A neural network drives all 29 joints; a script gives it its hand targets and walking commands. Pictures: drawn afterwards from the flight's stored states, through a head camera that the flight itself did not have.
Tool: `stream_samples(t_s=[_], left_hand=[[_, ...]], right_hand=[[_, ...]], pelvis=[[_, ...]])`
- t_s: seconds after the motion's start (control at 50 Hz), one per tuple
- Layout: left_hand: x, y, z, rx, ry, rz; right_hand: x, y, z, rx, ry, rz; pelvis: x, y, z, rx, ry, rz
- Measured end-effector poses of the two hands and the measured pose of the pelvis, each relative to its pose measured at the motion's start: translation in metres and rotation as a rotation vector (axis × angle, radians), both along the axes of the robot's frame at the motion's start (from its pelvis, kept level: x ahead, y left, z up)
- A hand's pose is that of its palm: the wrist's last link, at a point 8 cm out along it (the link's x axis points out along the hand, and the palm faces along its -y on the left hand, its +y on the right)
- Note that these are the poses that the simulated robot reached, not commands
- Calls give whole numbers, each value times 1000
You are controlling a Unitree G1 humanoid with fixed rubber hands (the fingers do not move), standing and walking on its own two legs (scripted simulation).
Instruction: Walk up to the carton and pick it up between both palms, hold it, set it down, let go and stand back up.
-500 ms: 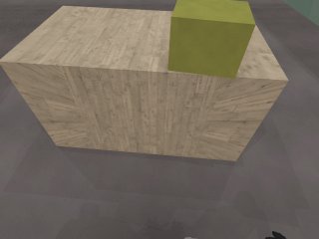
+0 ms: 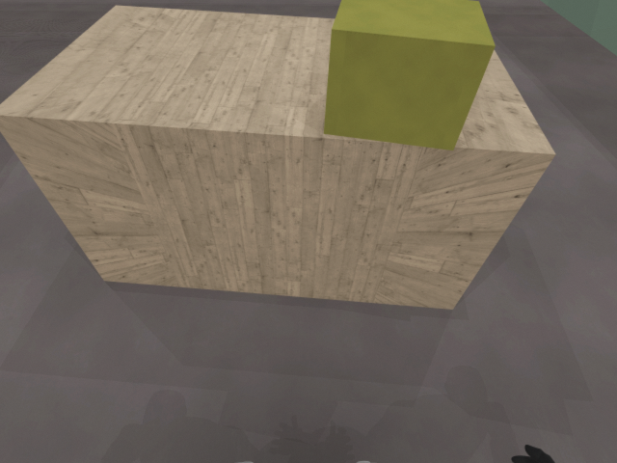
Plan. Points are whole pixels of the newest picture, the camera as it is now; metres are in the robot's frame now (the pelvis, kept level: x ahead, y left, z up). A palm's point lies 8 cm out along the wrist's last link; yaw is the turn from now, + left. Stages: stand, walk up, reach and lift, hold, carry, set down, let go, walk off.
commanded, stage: walk up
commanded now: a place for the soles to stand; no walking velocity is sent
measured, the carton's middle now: (399, 69) +0.91 -0.19 +0.08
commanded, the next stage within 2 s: none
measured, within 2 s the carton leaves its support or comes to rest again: neither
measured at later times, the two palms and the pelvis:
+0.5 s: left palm out of the picture +0.13 +0.25 -0.07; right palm out of the picture +0.10 -0.39 -0.08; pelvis +0.04 -0.07 +0.01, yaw -3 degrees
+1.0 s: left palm (158, 374) +0.27 +0.23 -0.08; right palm out of the picture +0.20 -0.40 -0.05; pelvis +0.17 -0.07 +0.02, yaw -5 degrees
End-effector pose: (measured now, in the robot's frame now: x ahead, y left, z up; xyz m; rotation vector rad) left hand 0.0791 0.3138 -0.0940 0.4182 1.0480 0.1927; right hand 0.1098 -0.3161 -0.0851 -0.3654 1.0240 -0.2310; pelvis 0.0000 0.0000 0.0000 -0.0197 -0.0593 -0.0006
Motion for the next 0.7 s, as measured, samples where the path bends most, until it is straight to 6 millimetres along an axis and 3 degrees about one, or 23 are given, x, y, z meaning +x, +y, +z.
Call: stream_samples(t_s=[0.22, 0.4, 0.46, 0.54, 0.62, 0.7], left_hand=[[-6, 2, 2, -10, 10, -6], [30, -34, 24, -50, 34, -81], [46, -53, 27, -34, 35, -94], [59, -78, 17, -22, 35, -110], [70, -96, 17, -49, 50, -103], [90, -100, 15, -60, 57, -112]], right_hand=[[-7, 2, 3, 3, -16, 4], [-27, -41, 19, 0, 18, -41], [-16, -63, 13, 14, 24, -45], [4, -89, -2, 25, 5, -60], [22, -98, 4, 26, 0, -66], [37, -101, 7, 17, 6, -76]], pelvis=[[-6, 2, 2, -1, -10, -2], [18, -35, 22, 7, -15, -43], [31, -56, 19, 24, -2, -51], [50, -81, 5, 25, -19, -70], [68, -90, 11, 25, -18, -76], [86, -92, 12, 14, -12, -86]])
